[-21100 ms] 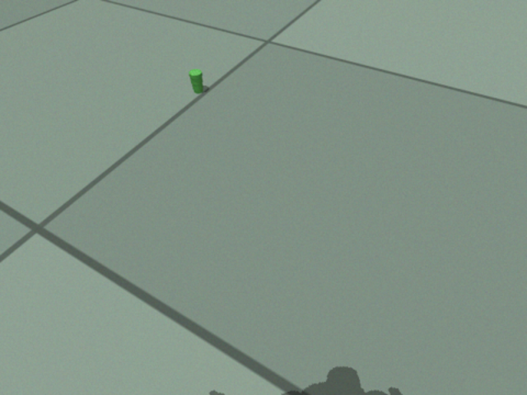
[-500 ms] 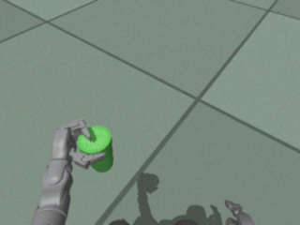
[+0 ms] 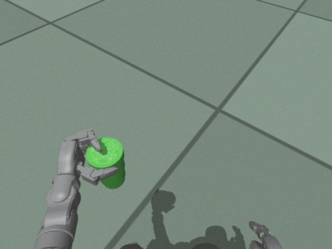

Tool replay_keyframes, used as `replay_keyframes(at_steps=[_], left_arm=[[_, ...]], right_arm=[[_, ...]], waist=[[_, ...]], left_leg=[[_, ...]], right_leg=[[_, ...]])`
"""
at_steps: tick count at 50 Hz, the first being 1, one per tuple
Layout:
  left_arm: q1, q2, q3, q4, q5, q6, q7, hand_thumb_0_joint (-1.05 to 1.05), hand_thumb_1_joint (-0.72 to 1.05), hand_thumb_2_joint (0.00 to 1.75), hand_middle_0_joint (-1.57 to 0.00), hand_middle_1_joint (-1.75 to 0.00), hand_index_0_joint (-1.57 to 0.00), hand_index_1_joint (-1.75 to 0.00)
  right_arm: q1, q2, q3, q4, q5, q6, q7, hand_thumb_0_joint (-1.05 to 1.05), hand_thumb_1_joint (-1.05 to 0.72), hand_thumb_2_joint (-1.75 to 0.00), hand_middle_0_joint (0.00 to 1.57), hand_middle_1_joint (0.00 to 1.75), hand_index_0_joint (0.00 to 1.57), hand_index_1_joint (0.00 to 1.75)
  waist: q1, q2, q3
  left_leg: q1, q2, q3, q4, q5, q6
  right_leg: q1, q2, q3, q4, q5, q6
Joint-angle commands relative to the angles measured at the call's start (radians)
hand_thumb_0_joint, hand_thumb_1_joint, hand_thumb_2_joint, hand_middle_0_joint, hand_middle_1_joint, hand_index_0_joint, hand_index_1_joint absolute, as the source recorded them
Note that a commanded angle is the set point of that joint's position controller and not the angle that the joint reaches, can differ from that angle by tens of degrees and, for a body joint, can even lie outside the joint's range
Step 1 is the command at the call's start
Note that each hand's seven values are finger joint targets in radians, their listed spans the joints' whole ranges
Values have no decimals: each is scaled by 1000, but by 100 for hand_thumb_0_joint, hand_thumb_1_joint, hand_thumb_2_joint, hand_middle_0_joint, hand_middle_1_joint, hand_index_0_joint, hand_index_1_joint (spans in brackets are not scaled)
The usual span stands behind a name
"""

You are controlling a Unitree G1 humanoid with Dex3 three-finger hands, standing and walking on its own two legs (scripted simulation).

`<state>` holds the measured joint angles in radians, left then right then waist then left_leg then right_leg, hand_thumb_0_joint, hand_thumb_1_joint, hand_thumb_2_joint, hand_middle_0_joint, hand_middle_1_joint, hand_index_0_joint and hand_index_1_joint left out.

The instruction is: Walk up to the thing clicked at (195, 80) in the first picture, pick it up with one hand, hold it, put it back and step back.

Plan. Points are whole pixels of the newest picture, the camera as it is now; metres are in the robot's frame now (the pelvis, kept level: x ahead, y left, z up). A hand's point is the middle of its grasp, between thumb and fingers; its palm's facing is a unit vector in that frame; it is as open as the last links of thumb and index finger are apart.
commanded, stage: hold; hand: left
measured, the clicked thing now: (109, 166) +0.33 +0.15 -0.03
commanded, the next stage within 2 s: crouch in 0.10 s
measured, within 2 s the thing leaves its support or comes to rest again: neither
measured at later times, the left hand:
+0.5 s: hand (102, 158) +0.34 +0.17 +0.00, palm faces +0.07 -1.00 -0.02, open 8.0 cm
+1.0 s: hand (117, 174) +0.40 +0.18 -0.25, palm faces +0.12 -0.99 -0.04, open 8.1 cm
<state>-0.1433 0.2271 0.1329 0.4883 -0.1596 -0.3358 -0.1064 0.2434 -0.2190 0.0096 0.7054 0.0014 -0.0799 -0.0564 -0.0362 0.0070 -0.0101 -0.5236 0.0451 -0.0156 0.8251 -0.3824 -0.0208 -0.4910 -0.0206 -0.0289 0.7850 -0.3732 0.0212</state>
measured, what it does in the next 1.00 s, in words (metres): lowers itself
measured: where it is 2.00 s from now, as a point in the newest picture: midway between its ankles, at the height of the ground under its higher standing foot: outside the picture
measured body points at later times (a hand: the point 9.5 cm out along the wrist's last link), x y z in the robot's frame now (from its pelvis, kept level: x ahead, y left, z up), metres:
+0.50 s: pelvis -0.01 +0.00 -0.01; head +0.06 +0.01 +0.43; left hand +0.33 +0.22 +0.00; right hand +0.11 -0.25 -0.12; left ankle +0.02 +0.13 -0.70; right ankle +0.02 -0.14 -0.70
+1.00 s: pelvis -0.04 +0.00 -0.21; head +0.15 +0.02 +0.20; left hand +0.39 +0.23 -0.24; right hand +0.05 -0.26 -0.35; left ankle +0.02 +0.13 -0.70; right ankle +0.02 -0.14 -0.70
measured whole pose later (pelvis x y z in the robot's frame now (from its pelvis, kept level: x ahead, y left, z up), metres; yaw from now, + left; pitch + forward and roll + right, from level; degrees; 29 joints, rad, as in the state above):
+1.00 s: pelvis -0.04 +0.00 -0.21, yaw -2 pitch +33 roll -3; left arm -0.60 0.32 0.35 1.06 -0.11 -0.73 -0.09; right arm 0.14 -0.24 0.01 0.74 -0.10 -0.04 0.05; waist -0.11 0.01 -0.17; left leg -1.69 0.05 -0.07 1.78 -0.66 -0.03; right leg -1.66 -0.01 -0.03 1.74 -0.66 0.01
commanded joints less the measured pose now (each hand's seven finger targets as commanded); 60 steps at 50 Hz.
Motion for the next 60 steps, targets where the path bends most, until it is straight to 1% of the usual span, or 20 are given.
replay_keyframes(at_steps=[1, 5, 11, 16, 18, 22, 25, 29, 33, 37, 38, 40, 43, 47, 53, 54, 55, 58, 59, 60], left_arm=[[-384, 139, 64, -351, -45, -127, 5, 0, 3, 116, -122, -138, -123, -139], [-393, 162, 87, -373, -47, -125, 12, 0, 2, 116, -123, -139, -124, -139], [-439, 148, 71, -376, -53, -128, 11, 0, 1, 117, -119, -133, -120, -133], [-368, 109, 68, -213, -37, -127, 18, 0, 2, 122, -117, -138, -120, -137], [-438, 121, 88, -241, -41, -151, 24, 0, 1, 122, -117, -138, -120, -137], [-449, 109, 96, -94, -27, -200, 15, 0, 0, 122, -118, -140, -122, -138], [-482, 139, 130, -4, -10, -266, -1, 0, 4, 125, -118, -142, -122, -140], [-599, 186, 167, 44, -12, -380, -22, 0, 4, 127, -121, -145, -125, -143], [-700, 196, 162, 134, -12, -473, -13, 0, -2, 123, -120, -142, -123, -141], [-761, 227, 153, 169, -4, -517, -17, 0, -8, 120, -116, -138, -119, -137], [-789, 292, 193, 126, 2, -528, -14, 0, -8, 121, -117, -139, -120, -138], [-783, 253, 173, 178, 2, -522, -13, 0, -10, 121, -118, -140, -121, -139], [-815, 322, 265, 171, -11, -527, 11, 0, -7, 125, -119, -142, -121, -142], [-837, 282, 258, 290, 11, -517, 21, 0, -8, 129, -122, -146, -125, -146], [-955, 371, 308, 435, 60, -546, 5, 0, -7, 128, -126, -147, -128, -147], [-992, 330, 278, 468, 63, -552, 1, 0, -8, 128, -126, -148, -129, -147], [-1023, 381, 313, 459, 67, -563, 1, 0, -7, 129, -126, -148, -129, -148], [-1068, 409, 317, 495, 85, -580, 9, 0, -9, 128, -126, -148, -129, -147], [-1099, 471, 360, 441, 92, -593, 18, 0, -12, 127, -126, -148, -129, -147], [-1117, 489, 364, 435, 98, -595, 22, 0, -14, 127, -126, -147, -128, -147]], right_arm=[[-18, -139, -56, -119, 5, -40, -9, 0, -92, -91, 20, 30, 20, 30], [-10, -137, -55, -118, 6, -41, -7, 0, -93, -91, 20, 30, 20, 30], [0, -140, -56, -113, 6, -42, -6, 0, -89, -90, 20, 30, 20, 30], [-4, -142, -63, -100, 2, -38, 4, 0, -89, -90, 20, 30, 20, 30], [-10, -141, -66, -103, 0, -38, 14, 0, -89, -90, 20, 30, 20, 30], [2, -145, -76, -85, -11, -35, 26, 0, -89, -90, 20, 30, 20, 30], [10, -148, -85, -71, -27, -29, 38, 0, -89, -90, 20, 30, 20, 30], [11, -155, -84, -74, -42, -34, 58, 0, -88, -90, 20, 30, 20, 30], [11, -164, -72, -80, -59, -38, 70, 0, -89, -90, 20, 30, 20, 30], [10, -203, -69, -78, -70, -28, 75, 0, -89, -90, 20, 30, 20, 30], [14, -207, -72, -64, -75, -23, 74, 0, -89, -90, 20, 30, 20, 30], [18, -211, -69, -59, -80, -15, 80, 0, -89, -90, 20, 30, 20, 30], [39, -218, -71, -36, -86, 4, 85, 0, -90, -91, 20, 30, 20, 30], [46, -211, -68, -8, -94, 21, 97, 0, -91, -91, 20, 30, 20, 30], [40, -214, -60, 16, -109, 32, 118, 0, -92, -91, 20, 30, 20, 30], [41, -214, -53, 12, -114, 32, 123, 0, -92, -91, 20, 30, 20, 30], [46, -220, -50, 18, -119, 31, 127, 0, -92, -91, 20, 30, 20, 30], [39, -232, -36, 16, -130, 38, 137, 0, -92, -91, 20, 30, 20, 30], [48, -239, -32, 25, -137, 40, 138, 0, -92, -91, 20, 30, 20, 30], [52, -242, -31, 32, -142, 42, 139, 0, -93, -91, 20, 30, 20, 30]], waist=[[9, 60, -329], [11, 73, -345], [-3, 54, -338], [-5, 14, -268], [-1, 30, -277], [-20, -12, -264], [-27, -8, -328], [-39, 65, -444], [-62, 86, -595], [-56, 157, -727], [-39, 193, -770], [-51, 195, -801], [-28, 200, -882], [-76, 123, -846], [-109, 57, -849], [-134, 73, -839], [-121, 109, -847], [-129, 171, -859], [-116, 220, -889], [-117, 250, -916]], left_leg=[[173, -33, 9, -125, 203, 13], [169, -32, 8, -123, 209, 11], [169, -30, 7, -112, 233, 15], [120, -28, 5, -102, 208, 17], [87, -30, 6, -90, 174, 17], [-6, -32, 7, -21, 143, 26], [-97, -36, 3, 75, 138, 31], [-227, -43, -6, 218, 38, 27], [-391, -41, -29, 395, -17, 31], [-426, -35, -51, 510, 49, 22], [-432, -36, -50, 543, 78, 21], [-453, -31, -60, 591, 123, 19], [-528, -33, -50, 683, 183, 25], [-693, -32, -49, 779, 131, 37], [-945, -37, -30, 948, 24, 52], [-938, -37, -41, 959, 20, 47], [-939, -38, -40, 980, 11, 43], [-925, -34, -42, 1011, -18, 30], [-905, -34, -41, 1019, -3, 24], [-889, -31, -37, 1040, 14, 22]], right_leg=[[101, 28, -13, -99, 230, -32], [113, 30, -12, -95, 234, -33], [95, 28, -9, -91, 261, -30], [47, 28, -15, -78, 235, -31], [27, 25, -15, -65, 209, -33], [-63, 20, -7, -9, 196, -30], [-146, 16, 0, 74, 192, -31], [-327, 18, 6, 219, 81, -40], [-512, 19, 20, 382, 3, -44], [-686, 28, 3, 525, 17, -59], [-705, 28, 8, 562, 35, -62], [-773, 32, -6, 626, 55, -67], [-775, 32, 8, 700, 117, -61], [-838, 32, 11, 774, 108, -51], [-909, 32, 32, 895, 47, -40], [-983, 36, 7, 928, 26, -47], [-1019, 36, 2, 954, 5, -50], [-1113, 42, -22, 1013, -50, -60], [-1126, 42, -29, 1039, -44, -63], [-1132, 41, -28, 1060, -31, -63]])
